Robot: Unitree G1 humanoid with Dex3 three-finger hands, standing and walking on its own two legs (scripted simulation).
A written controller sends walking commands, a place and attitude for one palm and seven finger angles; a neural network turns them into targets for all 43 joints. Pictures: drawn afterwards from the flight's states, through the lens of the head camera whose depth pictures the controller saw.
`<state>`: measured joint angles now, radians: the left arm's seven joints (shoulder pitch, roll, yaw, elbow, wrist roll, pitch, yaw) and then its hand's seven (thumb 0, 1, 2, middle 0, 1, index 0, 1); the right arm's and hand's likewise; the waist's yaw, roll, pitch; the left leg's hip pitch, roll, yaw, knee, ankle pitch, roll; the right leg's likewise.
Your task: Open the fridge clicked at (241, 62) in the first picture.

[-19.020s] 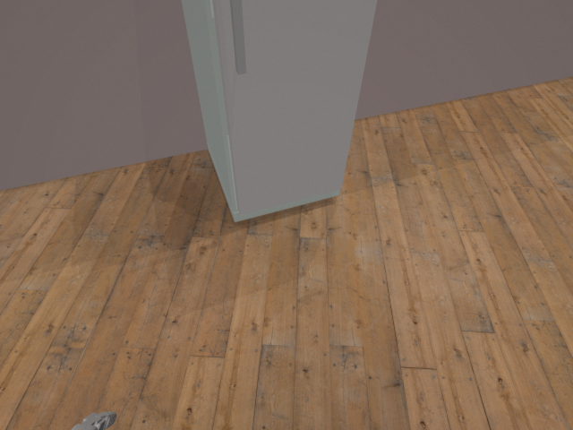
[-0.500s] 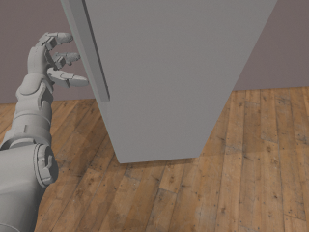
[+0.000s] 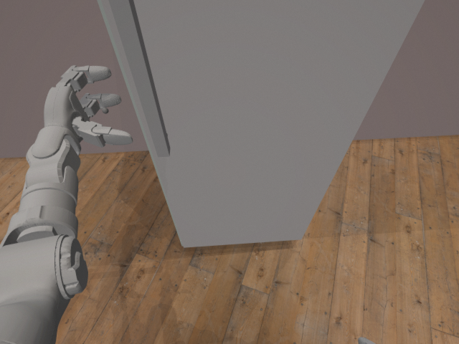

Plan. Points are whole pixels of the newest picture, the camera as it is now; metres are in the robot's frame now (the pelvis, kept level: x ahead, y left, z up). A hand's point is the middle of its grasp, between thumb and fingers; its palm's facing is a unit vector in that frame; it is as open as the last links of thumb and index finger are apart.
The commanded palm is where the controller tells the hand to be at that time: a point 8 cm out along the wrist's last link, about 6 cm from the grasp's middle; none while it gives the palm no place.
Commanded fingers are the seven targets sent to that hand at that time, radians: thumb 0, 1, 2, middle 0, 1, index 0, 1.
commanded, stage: move the hooked fingers beside the handle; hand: left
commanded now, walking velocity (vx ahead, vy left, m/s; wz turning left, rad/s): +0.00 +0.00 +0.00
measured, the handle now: (137, 44) +0.53 +0.15 +0.24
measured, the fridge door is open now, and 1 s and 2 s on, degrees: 0 0 0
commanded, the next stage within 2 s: feel for the door with the fingertips in 1.26 s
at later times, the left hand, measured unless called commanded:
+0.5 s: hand (106, 106) +0.47 +0.21 +0.16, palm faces +0.06 -1.00 -0.01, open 14.0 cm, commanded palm +0.43 +0.25 +0.16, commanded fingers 0.00 -0.50 0.30 -0.30 -1.20 -0.30 -1.20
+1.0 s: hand (103, 117) +0.45 +0.21 +0.15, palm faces +0.08 -1.00 -0.01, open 14.0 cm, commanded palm +0.43 +0.26 +0.16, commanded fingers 0.00 -0.50 0.30 -0.30 -1.20 -0.30 -1.20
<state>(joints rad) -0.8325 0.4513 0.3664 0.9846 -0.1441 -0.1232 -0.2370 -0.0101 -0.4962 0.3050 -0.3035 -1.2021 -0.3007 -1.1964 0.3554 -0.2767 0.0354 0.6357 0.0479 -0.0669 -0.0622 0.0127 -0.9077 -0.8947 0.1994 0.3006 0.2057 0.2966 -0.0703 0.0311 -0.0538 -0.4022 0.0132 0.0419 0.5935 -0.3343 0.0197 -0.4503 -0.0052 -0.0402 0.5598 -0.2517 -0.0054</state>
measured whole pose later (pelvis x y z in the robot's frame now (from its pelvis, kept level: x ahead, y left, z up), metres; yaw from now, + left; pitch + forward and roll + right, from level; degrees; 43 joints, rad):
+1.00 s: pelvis -0.01 +0.00 +0.00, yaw +0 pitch +8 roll -1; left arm -0.83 0.46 0.36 1.02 -0.13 -0.11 -0.23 -0.01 -0.50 0.30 -0.30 -1.20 -0.30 -1.20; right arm 0.35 -0.28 0.04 0.62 0.05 -0.06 -0.07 0.01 -0.91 -0.89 0.20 0.30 0.21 0.30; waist -0.07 0.03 -0.06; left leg -0.41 0.01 0.04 0.61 -0.33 0.02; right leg -0.46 -0.01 -0.04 0.57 -0.25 0.00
